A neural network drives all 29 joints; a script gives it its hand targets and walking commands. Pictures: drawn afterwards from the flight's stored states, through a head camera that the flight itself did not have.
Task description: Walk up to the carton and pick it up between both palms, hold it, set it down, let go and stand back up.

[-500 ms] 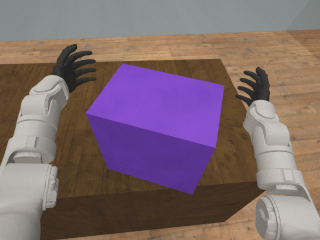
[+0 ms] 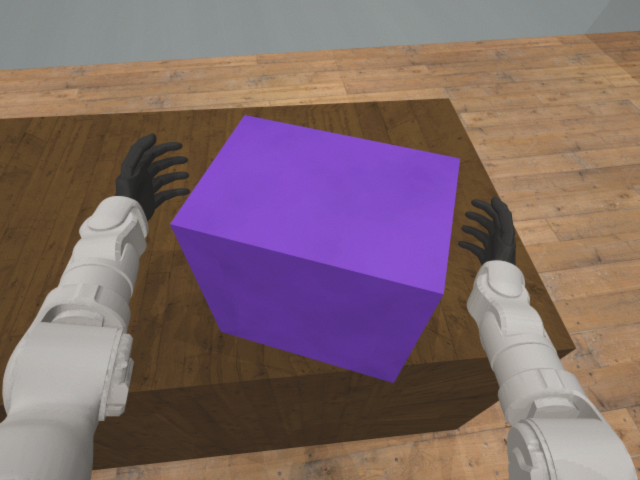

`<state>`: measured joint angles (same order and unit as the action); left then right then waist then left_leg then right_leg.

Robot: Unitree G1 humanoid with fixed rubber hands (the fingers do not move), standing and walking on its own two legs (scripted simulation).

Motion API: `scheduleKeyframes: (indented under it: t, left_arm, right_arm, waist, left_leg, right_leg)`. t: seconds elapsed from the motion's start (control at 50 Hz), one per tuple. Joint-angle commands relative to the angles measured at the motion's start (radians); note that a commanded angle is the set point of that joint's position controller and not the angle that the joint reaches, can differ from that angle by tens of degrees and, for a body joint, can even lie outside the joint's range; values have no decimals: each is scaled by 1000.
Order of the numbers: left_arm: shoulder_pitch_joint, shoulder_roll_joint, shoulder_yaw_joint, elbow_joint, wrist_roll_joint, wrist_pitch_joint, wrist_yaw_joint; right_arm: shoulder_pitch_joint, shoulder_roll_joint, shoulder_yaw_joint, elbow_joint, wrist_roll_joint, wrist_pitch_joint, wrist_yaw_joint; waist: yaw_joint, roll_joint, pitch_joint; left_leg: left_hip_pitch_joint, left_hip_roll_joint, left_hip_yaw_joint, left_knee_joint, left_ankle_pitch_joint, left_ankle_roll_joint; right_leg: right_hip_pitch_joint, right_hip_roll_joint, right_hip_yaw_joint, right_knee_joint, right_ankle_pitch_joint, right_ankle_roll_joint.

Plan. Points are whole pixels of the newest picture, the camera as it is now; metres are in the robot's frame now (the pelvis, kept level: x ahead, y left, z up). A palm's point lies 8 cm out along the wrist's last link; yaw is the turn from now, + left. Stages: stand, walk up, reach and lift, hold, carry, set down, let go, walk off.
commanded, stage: reach and lift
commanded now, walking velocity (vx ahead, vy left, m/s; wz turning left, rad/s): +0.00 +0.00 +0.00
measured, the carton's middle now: (323, 257) +0.40 -0.03 +0.01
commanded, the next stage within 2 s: none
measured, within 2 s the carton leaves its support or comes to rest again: neither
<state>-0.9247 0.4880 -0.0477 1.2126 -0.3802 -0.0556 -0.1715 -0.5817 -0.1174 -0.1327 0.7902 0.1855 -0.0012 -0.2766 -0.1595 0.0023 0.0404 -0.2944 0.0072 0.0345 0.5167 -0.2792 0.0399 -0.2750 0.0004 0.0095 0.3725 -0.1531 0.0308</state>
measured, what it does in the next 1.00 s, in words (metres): stands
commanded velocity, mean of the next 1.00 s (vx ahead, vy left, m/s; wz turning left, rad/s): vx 0.00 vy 0.00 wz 0.00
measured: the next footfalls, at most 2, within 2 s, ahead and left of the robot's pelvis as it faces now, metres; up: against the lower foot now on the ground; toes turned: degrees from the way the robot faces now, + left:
none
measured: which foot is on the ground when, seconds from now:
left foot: down 0.00-1.00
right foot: down 0.00-1.00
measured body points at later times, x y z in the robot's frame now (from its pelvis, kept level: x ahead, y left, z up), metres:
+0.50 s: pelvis +0.01 +0.02 -0.01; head +0.07 +0.03 +0.43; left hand +0.48 +0.18 +0.07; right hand +0.36 -0.24 +0.02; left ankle -0.01 +0.08 -0.74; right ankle +0.02 -0.15 -0.74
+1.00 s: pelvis -0.01 +0.01 -0.01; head +0.04 +0.04 +0.43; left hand +0.46 +0.16 +0.06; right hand +0.36 -0.22 +0.03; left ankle -0.01 +0.08 -0.74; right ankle +0.02 -0.15 -0.74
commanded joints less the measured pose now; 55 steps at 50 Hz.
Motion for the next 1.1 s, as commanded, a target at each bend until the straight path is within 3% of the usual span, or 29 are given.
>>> scheduleKeyframes:
  t: [0.0,0.04,0.06,0.1,0.16,0.24,0.28,0.34,0.38,0.4,0.42,0.48,0.5,0.52,0.54,0.56,0.6,0.62,0.66,0.68,0.7,0.76,0.82,0.86,0.92,0.94,0.98,1.02,1.08]
  left_arm:
    - [-435,56,-145,-79,10,-82,26]
    - [-424,45,-149,-34,22,-92,24]
    - [-388,38,-128,-57,29,-97,26]
    - [-405,24,-137,-83,35,-107,31]
    - [-393,6,-145,-70,44,-102,36]
    - [-384,-1,-144,-64,70,-101,43]
    - [-387,-10,-158,-144,63,-102,47]
    - [-381,-17,-154,-151,70,-101,52]
    - [-386,-36,-154,-182,80,-100,59]
    - [-370,-38,-153,-172,76,-103,56]
    - [-410,-45,-174,-171,70,-99,55]
    - [-408,-71,-165,-201,76,-104,56]
    - [-406,-73,-141,-210,96,-103,59]
    - [-394,-81,-139,-213,94,-95,58]
    - [-394,-92,-126,-180,102,-89,52]
    - [-422,-84,-131,-177,99,-95,52]
    - [-411,-88,-108,-129,105,-89,43]
    - [-421,-90,-100,-158,120,-90,48]
    - [-417,-92,-72,-114,139,-91,49]
    - [-443,-99,-66,-110,147,-86,53]
    - [-449,-102,-67,-124,137,-95,54]
    - [-506,-117,-93,-83,131,-91,65]
    - [-496,-135,-94,-68,129,-96,69]
    - [-526,-139,-108,-47,123,-101,68]
    - [-554,-147,-119,-130,131,-121,91]
    - [-558,-157,-125,-114,124,-124,90]
    - [-550,-164,-119,-81,133,-119,83]
    - [-543,-172,-125,-73,137,-116,85]
    - [-563,-171,-129,-112,141,-125,88]
  right_arm:
    - [-431,-113,32,-77,29,-101,20]
    - [-424,-110,39,-13,38,-127,21]
    - [-398,-95,49,-20,44,-148,18]
    - [-415,-117,44,22,57,-186,23]
    - [-428,-115,58,50,77,-222,27]
    - [-428,-136,35,105,72,-268,22]
    - [-422,-134,37,65,83,-284,24]
    - [-422,-143,42,61,75,-296,26]
    - [-423,-138,32,74,78,-303,27]
    - [-419,-118,48,46,75,-302,26]
    - [-437,-124,29,70,59,-296,24]
    - [-435,-82,35,52,61,-298,21]
    - [-428,-82,50,48,54,-300,21]
    - [-429,-81,41,55,49,-303,19]
    - [-440,-53,54,37,46,-298,14]
    - [-443,-49,47,50,38,-290,11]
    - [-454,-17,72,38,40,-277,2]
    - [-443,-14,68,45,39,-283,-1]
    - [-452,10,81,31,24,-270,-6]
    - [-482,15,65,69,22,-263,-8]
    - [-495,27,57,27,11,-261,-7]
    - [-560,21,11,93,-8,-240,-12]
    - [-540,43,12,68,-17,-239,-15]
    - [-569,72,6,78,-24,-221,-15]
    - [-590,38,-33,82,-31,-229,-5]
    - [-593,58,-34,106,-42,-223,-5]
    - [-595,69,-28,89,-56,-228,-6]
    - [-587,57,-49,143,-66,-222,-9]
    - [-605,63,-61,119,-73,-229,-6]
  waist:
    - [-123,102,-665]
    - [-122,110,-641]
    - [-112,74,-662]
    - [-112,126,-674]
    - [-94,136,-695]
    - [-109,143,-708]
    - [-104,160,-773]
    - [-98,155,-787]
    - [-100,186,-817]
    - [-86,159,-819]
    - [-122,162,-804]
    - [-114,160,-809]
    - [-95,169,-824]
    - [-102,162,-810]
    - [-89,132,-800]
    - [-109,134,-798]
    - [-85,80,-748]
    - [-94,92,-762]
    - [-74,63,-759]
    - [-73,91,-726]
    - [-76,57,-756]
    - [-102,93,-695]
    - [-99,76,-733]
    - [-105,96,-711]
    - [-112,164,-766]
    - [-124,160,-765]
    - [-114,143,-763]
    - [-131,161,-742]
    - [-134,174,-776]
  left_leg:
    - [181,8,-79,18,341,-84]
    - [152,7,-82,43,366,-90]
    - [164,6,-76,56,418,-88]
    - [204,14,-88,77,501,-119]
    - [210,15,-89,102,574,-130]
    - [225,27,-109,125,634,-146]
    - [255,33,-110,133,673,-148]
    - [257,38,-117,147,708,-148]
    - [275,46,-126,144,725,-157]
    - [261,46,-118,153,740,-149]
    - [267,46,-128,145,709,-147]
    - [255,42,-120,151,703,-144]
    - [270,42,-117,153,737,-147]
    - [279,43,-121,156,742,-145]
    - [249,37,-113,153,687,-139]
    - [242,37,-117,146,662,-136]
    - [183,27,-103,131,566,-113]
    - [197,22,-96,128,572,-113]
    - [140,20,-87,121,509,-101]
    - [135,22,-91,112,478,-102]
    - [113,23,-88,117,447,-93]
    - [106,35,-99,101,389,-100]
    - [109,31,-85,100,372,-97]
    - [54,32,-83,92,274,-89]
    - [95,51,-106,99,334,-114]
    - [92,54,-103,103,332,-114]
    - [97,51,-96,112,346,-111]
    - [100,59,-111,95,336,-116]
    - [111,53,-109,109,349,-122]
  right_leg:
    - [-89,36,-84,43,316,-48]
    - [-125,41,-83,67,330,-47]
    - [-91,44,-83,69,379,-38]
    - [-175,59,-95,79,349,-39]
    - [-190,68,-101,93,365,-41]
    - [-251,76,-114,95,329,-37]
    - [-253,80,-113,97,333,-34]
    - [-258,79,-115,104,323,-30]
    - [-283,86,-126,108,304,-33]
    - [-257,77,-119,107,330,-34]
    - [-285,79,-118,97,298,-31]
    - [-287,76,-116,101,305,-29]
    - [-273,75,-116,102,328,-24]
    - [-289,76,-110,98,326,-26]
    - [-266,72,-109,90,335,-30]
    - [-269,71,-107,87,324,-27]
    - [-213,58,-89,81,339,-24]
    - [-203,57,-89,80,365,-22]
    - [-178,52,-84,91,368,-19]
    - [-191,50,-85,96,337,-21]
    - [-171,47,-82,103,344,-23]
    - [-252,44,-92,100,253,-31]
    - [-229,44,-96,100,267,-30]
    - [-249,34,-92,105,210,-38]
    - [-277,47,-108,131,214,-45]
    - [-286,49,-114,132,211,-47]
    - [-275,47,-105,121,223,-44]
    - [-285,50,-107,121,210,-47]
    - [-295,49,-113,120,210,-51]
